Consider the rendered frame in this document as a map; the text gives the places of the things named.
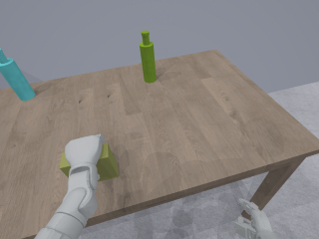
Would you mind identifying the table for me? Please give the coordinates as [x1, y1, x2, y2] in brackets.
[0, 49, 319, 239]

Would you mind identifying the right robot hand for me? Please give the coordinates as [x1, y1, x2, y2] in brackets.
[234, 198, 274, 239]

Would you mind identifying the left robot hand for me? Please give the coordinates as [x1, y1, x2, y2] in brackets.
[65, 133, 105, 180]

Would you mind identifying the robot left forearm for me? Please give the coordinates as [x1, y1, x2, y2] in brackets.
[34, 162, 98, 239]

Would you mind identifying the sponge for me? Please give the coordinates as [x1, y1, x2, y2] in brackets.
[60, 143, 119, 182]

